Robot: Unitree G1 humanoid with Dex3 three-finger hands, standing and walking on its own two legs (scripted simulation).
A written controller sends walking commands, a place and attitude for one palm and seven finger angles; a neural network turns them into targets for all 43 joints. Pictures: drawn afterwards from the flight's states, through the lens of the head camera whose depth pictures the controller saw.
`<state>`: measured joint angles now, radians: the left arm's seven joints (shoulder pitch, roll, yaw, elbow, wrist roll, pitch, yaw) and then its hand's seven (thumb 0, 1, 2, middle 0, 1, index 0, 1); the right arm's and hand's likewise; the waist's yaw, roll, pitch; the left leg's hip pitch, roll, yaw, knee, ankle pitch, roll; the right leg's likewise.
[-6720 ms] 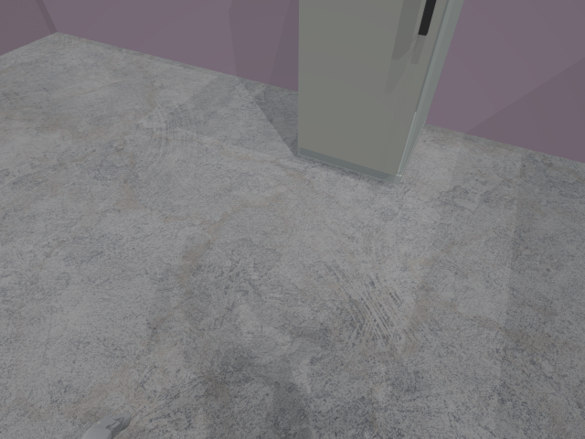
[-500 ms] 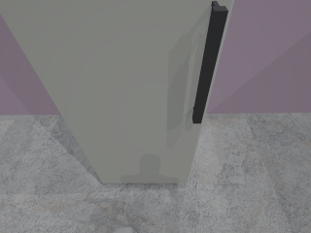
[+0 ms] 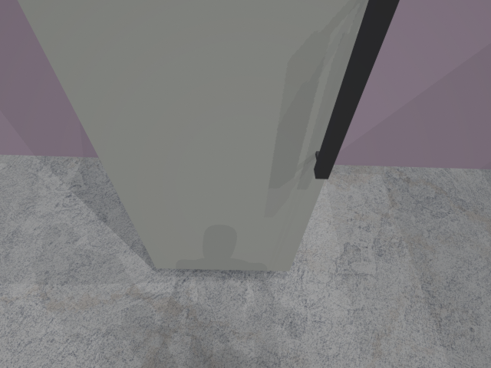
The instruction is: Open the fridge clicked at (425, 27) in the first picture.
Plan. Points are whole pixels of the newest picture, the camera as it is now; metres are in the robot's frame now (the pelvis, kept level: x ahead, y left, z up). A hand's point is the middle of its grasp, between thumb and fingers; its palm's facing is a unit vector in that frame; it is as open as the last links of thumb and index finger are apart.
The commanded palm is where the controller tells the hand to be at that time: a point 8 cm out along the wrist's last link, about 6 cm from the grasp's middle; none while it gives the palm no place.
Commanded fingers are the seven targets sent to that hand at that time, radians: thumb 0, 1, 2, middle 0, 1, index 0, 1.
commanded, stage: come to a stop and stand still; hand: right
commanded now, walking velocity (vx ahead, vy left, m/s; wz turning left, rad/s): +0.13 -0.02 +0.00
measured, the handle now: (342, 98) +0.52 -0.13 +0.17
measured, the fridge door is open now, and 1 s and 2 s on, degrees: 0 0 0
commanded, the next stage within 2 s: look again from close up in 0.86 s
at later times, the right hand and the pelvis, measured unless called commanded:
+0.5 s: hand out of the picture +0.01 -0.18 -0.17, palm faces -0.03 +0.97 -0.22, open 7.4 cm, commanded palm none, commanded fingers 0.00 -0.90 -0.90 0.20 0.30 0.20 0.30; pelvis -0.01 +0.00 +0.00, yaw +1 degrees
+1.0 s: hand out of the picture +0.01 -0.17 -0.17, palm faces +0.00 +0.97 -0.22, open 7.3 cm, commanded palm none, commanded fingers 0.00 -0.90 -0.90 0.20 0.30 0.20 0.30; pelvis -0.01 +0.01 +0.00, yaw +1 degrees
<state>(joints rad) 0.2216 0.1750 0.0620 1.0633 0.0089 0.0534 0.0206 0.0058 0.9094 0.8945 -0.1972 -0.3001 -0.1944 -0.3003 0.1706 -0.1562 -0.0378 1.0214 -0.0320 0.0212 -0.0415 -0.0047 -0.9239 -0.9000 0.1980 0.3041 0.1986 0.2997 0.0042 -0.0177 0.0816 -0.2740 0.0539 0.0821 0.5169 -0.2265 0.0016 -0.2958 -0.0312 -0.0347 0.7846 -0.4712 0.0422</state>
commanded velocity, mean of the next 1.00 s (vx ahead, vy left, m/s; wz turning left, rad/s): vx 0.03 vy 0.04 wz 0.00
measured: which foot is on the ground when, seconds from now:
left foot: down 0.00-0.12, up 0.14-0.44, down 0.46-1.00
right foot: up 0.00-0.06, down 0.08-1.00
